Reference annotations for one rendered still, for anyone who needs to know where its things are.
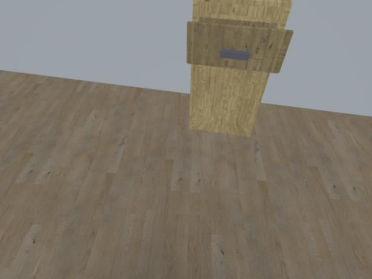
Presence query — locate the cabinet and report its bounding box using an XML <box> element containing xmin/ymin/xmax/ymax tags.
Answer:
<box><xmin>189</xmin><ymin>0</ymin><xmax>292</xmax><ymax>137</ymax></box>

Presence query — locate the handle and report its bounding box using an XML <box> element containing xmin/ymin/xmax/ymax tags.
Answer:
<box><xmin>220</xmin><ymin>46</ymin><xmax>250</xmax><ymax>60</ymax></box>

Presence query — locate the drawer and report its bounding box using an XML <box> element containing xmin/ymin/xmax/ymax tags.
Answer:
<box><xmin>187</xmin><ymin>17</ymin><xmax>294</xmax><ymax>74</ymax></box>

